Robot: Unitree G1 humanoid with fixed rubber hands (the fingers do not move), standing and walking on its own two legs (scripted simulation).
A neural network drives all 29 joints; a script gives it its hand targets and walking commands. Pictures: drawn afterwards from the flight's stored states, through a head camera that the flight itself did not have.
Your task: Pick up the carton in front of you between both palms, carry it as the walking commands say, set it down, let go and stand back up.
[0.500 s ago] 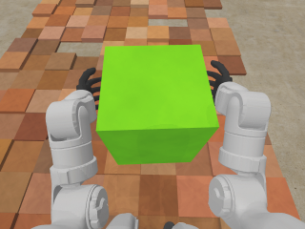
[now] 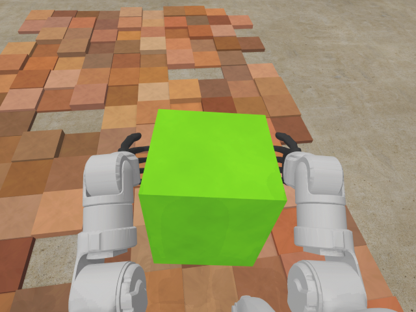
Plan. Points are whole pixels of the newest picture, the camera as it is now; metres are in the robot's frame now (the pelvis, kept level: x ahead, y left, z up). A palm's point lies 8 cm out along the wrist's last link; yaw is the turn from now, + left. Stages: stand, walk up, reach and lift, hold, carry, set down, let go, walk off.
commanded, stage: carry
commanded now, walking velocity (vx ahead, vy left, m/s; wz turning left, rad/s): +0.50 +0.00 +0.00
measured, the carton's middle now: (207, 191) +0.34 -0.02 +0.02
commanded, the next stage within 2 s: none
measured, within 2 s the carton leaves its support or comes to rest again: neither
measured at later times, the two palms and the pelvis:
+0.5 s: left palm (117, 106) +0.57 +0.18 +0.06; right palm (238, 91) +0.60 -0.12 +0.07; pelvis +0.33 +0.01 -0.02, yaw +2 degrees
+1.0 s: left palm (141, 21) +0.94 +0.15 +0.09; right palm (232, 17) +0.95 -0.15 +0.10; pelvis +0.64 +0.00 -0.03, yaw +0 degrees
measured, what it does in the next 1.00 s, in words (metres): goes down: right foot, then left foot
